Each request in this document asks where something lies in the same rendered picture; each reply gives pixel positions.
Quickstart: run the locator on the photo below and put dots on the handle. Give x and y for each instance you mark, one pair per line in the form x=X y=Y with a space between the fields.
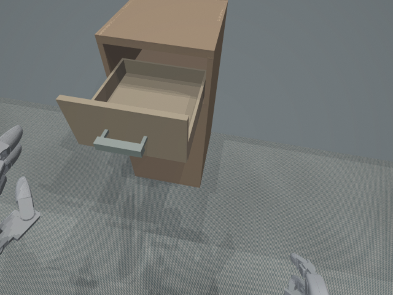
x=120 y=147

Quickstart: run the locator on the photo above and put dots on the cabinet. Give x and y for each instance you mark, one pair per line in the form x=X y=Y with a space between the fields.
x=186 y=33

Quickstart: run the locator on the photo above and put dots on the drawer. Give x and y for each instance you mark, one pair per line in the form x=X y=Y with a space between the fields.
x=141 y=98

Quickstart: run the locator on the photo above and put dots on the left robot hand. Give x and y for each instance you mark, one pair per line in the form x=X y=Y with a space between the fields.
x=17 y=223

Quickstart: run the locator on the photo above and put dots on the right robot hand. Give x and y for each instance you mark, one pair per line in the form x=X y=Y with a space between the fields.
x=313 y=284

